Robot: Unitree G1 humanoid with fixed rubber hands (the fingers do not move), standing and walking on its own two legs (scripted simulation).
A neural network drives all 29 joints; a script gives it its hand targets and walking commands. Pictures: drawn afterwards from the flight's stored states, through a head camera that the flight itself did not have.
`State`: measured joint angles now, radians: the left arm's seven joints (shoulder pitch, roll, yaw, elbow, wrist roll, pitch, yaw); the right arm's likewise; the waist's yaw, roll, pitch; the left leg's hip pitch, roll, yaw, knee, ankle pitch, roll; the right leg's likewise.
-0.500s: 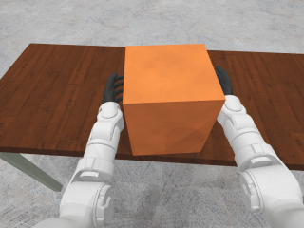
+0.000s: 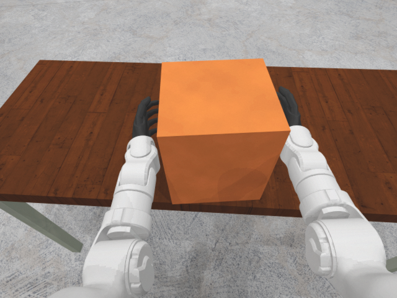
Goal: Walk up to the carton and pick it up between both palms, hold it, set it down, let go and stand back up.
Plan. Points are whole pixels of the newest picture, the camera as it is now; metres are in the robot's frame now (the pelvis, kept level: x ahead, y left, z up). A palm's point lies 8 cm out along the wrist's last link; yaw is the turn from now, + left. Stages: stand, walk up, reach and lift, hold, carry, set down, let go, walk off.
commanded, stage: reach and lift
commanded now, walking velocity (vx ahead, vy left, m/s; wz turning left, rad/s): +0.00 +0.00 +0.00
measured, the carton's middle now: (214, 136) +0.43 +0.01 +0.06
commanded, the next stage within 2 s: none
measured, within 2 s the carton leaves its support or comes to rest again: leaves its support in 0.92 s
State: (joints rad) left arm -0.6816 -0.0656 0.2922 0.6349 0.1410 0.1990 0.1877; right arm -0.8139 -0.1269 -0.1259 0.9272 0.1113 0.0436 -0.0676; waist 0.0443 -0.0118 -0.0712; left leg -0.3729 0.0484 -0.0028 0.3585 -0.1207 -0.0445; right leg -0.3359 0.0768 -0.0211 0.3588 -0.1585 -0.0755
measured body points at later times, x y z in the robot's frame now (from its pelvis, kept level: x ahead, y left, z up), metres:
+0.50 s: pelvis +0.01 +0.00 +0.01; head +0.02 +0.01 +0.45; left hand +0.39 +0.17 +0.09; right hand +0.42 -0.14 +0.11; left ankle +0.03 +0.15 -0.74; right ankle +0.01 -0.07 -0.74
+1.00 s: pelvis +0.01 +0.00 +0.00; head +0.01 +0.02 +0.45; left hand +0.38 +0.16 +0.10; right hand +0.42 -0.14 +0.11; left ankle +0.03 +0.15 -0.74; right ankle +0.01 -0.07 -0.74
